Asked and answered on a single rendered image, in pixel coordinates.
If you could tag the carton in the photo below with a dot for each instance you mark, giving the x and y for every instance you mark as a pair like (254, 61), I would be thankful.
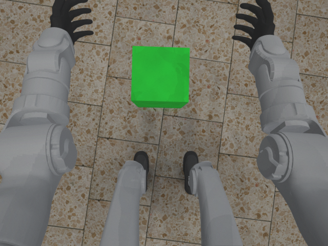
(160, 77)

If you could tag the left robot upper arm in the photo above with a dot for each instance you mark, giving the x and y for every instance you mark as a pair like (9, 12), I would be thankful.
(33, 159)

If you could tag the right robot hand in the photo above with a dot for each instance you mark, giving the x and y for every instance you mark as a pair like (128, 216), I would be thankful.
(263, 24)

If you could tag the left robot thigh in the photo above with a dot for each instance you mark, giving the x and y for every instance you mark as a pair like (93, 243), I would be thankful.
(122, 223)

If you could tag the robot right shin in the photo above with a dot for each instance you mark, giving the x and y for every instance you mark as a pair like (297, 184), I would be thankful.
(203, 163)

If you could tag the left robot hand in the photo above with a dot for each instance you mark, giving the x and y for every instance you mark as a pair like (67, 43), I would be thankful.
(62, 16)

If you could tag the right robot upper arm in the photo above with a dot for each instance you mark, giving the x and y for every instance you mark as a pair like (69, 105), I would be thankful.
(297, 164)

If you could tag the right robot forearm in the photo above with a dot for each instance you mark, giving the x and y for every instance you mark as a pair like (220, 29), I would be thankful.
(280, 89)

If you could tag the left robot forearm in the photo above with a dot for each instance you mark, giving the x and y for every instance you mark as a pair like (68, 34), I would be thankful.
(46, 82)

